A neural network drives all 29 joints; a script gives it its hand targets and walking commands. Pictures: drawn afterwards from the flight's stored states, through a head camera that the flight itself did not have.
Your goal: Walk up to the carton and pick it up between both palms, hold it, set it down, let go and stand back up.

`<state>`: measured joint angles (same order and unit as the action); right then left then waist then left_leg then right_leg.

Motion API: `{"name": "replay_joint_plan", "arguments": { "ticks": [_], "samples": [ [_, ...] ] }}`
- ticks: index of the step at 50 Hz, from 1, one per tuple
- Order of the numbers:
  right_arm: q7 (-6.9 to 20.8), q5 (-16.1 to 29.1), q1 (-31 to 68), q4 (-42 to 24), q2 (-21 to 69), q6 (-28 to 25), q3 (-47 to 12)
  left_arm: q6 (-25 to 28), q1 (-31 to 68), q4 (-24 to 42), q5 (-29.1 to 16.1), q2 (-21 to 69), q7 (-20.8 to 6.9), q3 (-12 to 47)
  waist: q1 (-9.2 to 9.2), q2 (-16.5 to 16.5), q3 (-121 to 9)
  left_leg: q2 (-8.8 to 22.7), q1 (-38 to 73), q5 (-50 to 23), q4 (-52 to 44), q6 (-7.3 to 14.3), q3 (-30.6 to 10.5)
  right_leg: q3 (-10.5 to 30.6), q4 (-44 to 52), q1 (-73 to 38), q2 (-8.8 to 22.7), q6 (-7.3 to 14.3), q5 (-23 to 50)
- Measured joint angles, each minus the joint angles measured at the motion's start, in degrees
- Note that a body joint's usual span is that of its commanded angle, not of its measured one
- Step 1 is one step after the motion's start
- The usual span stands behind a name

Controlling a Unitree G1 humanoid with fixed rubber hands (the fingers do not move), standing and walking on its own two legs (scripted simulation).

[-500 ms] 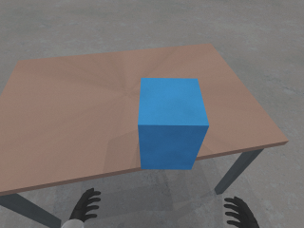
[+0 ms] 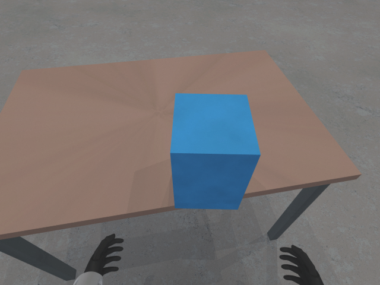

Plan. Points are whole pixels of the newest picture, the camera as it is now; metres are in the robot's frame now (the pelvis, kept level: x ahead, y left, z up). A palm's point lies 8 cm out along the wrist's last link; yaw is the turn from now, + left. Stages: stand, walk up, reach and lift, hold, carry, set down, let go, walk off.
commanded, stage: let go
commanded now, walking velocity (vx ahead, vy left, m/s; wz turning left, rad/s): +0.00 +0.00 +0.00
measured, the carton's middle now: (208, 155) +0.40 +0.00 +0.02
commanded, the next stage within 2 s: stand in 0.30 s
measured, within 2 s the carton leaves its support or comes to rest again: neither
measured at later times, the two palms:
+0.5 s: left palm out of the picture +0.11 +0.24 -0.11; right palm out of the picture +0.10 -0.23 -0.11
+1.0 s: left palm out of the picture -0.04 +0.23 -0.15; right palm out of the picture +0.00 -0.21 -0.13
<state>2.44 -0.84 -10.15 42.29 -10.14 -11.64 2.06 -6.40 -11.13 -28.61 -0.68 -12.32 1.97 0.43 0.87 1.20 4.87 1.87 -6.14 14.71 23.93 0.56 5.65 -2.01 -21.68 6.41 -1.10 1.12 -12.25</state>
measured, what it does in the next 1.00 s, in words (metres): stands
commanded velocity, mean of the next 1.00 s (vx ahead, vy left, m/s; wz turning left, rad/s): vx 0.00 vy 0.00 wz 0.00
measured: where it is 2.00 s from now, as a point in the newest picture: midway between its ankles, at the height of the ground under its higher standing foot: outside the picture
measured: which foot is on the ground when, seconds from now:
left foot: down 0.00-1.00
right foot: down 0.00-1.00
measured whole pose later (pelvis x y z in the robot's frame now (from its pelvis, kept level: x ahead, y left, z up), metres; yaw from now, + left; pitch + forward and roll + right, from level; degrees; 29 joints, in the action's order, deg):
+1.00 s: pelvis -0.02 +0.01 +0.00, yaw +4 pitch +0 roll -1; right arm -1.1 -1.4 -23.0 54.0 -8.2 -0.6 0.7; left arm 0.3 -20.6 -56.9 1.5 -9.0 1.5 -0.8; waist 0.6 0.5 -1.7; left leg -0.5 -13.9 13.9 27.4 2.4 1.9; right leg -5.8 -23.8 11.8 1.4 -0.2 -12.2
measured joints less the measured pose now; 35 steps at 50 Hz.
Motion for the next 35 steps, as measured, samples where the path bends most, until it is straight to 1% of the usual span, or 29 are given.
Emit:
{"name": "replay_joint_plan", "arguments": {
  "ticks": [3,7,16,17,19,21,23,26,29,35],
  "samples": [
    [-0.11,0.10,0.20,0.09,-0.27,-0.05,-0.35,0.03,0.22,-0.30,-0.44,0.07,-0.43,0.02,-0.43,-0.10,-0.19,-0.12,0.12,-0.08,-0.12,0.01,-0.17,-0.17,0.02,-0.16,0.11,-0.04,-0.06],
    [-0.18,0.45,-0.14,-0.15,-0.59,-0.02,-0.55,0.08,0.16,-0.43,-0.43,0.30,-0.71,0.11,-0.49,0.02,-0.14,-0.16,0.70,-0.16,-0.40,0.00,-0.18,-0.16,0.22,-0.69,0.13,-0.07,-0.02],
    [-0.02,0.93,-0.83,-0.55,-0.70,0.45,-0.29,-0.16,-0.12,-0.13,-0.45,0.26,-0.48,0.46,-0.04,0.66,-0.03,-0.11,0.58,-0.04,0.09,-0.02,-0.12,-0.11,-0.36,-0.51,0.12,0.01,-0.17],
    [-0.26,0.70,-1.03,-0.85,-0.76,1.71,-0.36,0.89,-0.04,-0.90,0.73,0.29,-0.82,0.36,-0.17,0.62,-0.67,-0.09,-0.42,0.07,0.67,0.05,-0.37,-0.36,-0.70,0.25,0.14,-0.04,-0.25],
    [-0.90,-0.03,-1.63,-1.04,-0.86,5.82,-0.60,3.14,0.09,-3.19,2.49,0.32,-1.53,-0.13,-0.53,0.36,-2.05,-0.06,-2.98,0.62,2.58,0.25,-1.28,-1.27,-1.74,2.06,0.21,-0.16,-0.70],
    [-1.42,-0.55,-2.56,-0.58,-0.91,9.05,-0.73,4.54,-0.23,-5.12,2.95,0.33,-1.91,-0.60,-0.40,0.10,-2.68,-0.04,-4.70,1.20,4.13,0.31,-1.96,-1.93,-2.72,3.30,0.26,-0.15,-1.18],
    [-1.48,-0.66,-3.79,0.16,-0.81,10.90,-0.78,5.41,-1.32,-6.83,2.91,0.40,-2.09,-0.88,-0.08,-0.06,-3.45,-0.03,-6.05,1.66,5.20,0.35,-2.28,-2.24,-3.60,4.46,0.30,-0.09,-1.60],
    [-1.30,-0.74,-5.64,1.24,-0.70,11.77,-0.69,5.79,-3.00,-9.80,2.90,0.70,-2.33,-0.96,-0.07,-0.47,-4.21,-0.23,-7.44,2.13,6.38,0.43,-2.79,-2.73,-4.63,5.57,0.55,-0.09,-2.19],
    [-1.24,-0.82,-7.31,2.32,-0.69,11.52,-0.66,6.25,-4.65,-12.68,2.58,1.12,-2.32,-0.96,-0.17,-1.04,-4.99,-0.47,-8.18,2.40,7.00,0.64,-3.12,-3.06,-5.08,6.08,0.80,-0.22,-2.50],
    [-2.16,-0.86,-9.94,4.83,-0.06,11.30,-0.65,7.02,-6.85,-17.20,2.27,1.34,-1.31,-1.48,-0.10,-1.35,-6.19,-0.85,-8.17,2.52,7.41,0.97,-3.54,-3.48,-5.24,5.75,1.18,-0.51,-2.65]
  ]
}}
